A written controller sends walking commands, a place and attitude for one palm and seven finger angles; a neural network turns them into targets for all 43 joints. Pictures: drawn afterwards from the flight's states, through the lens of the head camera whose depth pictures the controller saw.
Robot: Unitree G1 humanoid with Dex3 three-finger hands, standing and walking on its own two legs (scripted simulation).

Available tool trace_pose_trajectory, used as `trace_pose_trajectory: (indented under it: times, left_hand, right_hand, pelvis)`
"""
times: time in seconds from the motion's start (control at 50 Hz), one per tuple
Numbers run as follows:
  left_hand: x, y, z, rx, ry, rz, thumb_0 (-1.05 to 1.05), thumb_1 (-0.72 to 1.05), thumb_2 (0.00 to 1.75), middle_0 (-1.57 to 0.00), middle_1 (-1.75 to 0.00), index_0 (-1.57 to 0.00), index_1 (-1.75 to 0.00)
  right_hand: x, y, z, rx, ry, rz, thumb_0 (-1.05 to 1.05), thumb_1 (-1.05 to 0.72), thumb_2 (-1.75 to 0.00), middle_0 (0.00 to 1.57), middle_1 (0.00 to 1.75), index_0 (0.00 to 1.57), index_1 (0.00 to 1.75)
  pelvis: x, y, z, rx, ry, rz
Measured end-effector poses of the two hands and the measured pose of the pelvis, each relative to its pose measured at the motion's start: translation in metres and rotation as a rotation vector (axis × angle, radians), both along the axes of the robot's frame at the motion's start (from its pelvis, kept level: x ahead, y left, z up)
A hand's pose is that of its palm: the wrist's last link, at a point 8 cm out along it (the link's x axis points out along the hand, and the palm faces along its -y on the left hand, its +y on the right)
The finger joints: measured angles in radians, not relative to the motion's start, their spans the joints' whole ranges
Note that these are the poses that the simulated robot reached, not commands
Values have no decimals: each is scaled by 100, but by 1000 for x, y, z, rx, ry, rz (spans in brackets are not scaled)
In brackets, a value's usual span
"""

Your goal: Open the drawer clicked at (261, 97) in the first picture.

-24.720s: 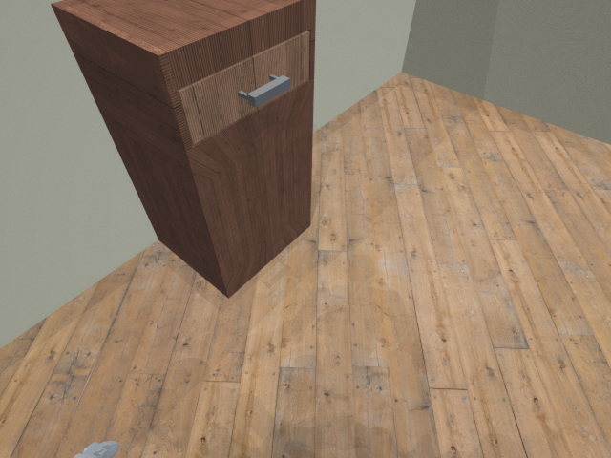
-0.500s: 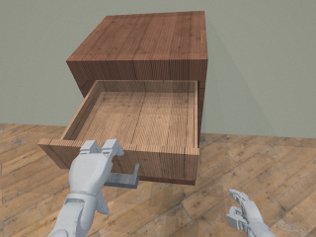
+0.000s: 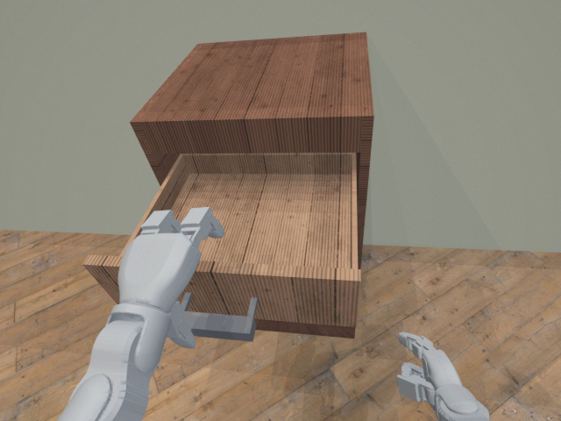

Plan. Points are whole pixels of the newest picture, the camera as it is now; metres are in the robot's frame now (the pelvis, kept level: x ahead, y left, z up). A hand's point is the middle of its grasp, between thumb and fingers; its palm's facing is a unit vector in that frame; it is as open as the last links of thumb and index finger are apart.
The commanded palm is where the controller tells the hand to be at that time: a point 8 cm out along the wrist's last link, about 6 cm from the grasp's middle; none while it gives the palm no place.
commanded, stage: lift the hand off the handle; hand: left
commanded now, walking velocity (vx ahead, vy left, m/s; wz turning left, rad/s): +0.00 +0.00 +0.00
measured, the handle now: (216, 312) +0.27 +0.17 -0.01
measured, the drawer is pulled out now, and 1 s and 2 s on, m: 0.30 0.30 0.30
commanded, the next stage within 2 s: draw the hand back to the body in 0.18 s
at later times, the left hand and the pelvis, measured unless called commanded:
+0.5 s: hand (168, 281) +0.24 +0.18 +0.14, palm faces +0.16 -0.14 -0.98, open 13.9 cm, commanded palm +0.18 +0.18 +0.19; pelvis +0.00 -0.01 +0.00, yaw +0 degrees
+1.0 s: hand (154, 299) +0.20 +0.18 +0.15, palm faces +0.23 -0.77 -0.59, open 13.7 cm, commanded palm +0.16 +0.23 +0.18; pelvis +0.00 -0.01 +0.00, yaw +1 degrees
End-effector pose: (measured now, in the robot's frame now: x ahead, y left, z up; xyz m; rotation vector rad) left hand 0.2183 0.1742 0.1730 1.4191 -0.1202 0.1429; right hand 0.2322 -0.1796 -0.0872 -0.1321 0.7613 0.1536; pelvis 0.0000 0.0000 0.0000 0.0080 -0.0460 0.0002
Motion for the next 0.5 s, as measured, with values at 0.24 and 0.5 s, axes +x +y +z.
trace_pose_trajectory:
  times: [0.24, 0.5]
  left_hand:
    - [3, -4, 18, -24, 2, -15, 0, -50, 30, -32, -120, -31, -120]
    - [-13, 13, 12, -1, 14, 48, 0, -50, 30, -32, -120, -32, -120]
  right_hand:
    - [6, 5, 5, 36, -12, 20, 2, -91, -90, 19, 30, 20, 30]
    - [0, -10, 1, 14, 0, 4, 2, -91, -90, 19, 30, 20, 30]
  pelvis:
    - [-1, 0, 1, 0, -5, 1]
    - [-2, -7, 0, 0, -3, -3]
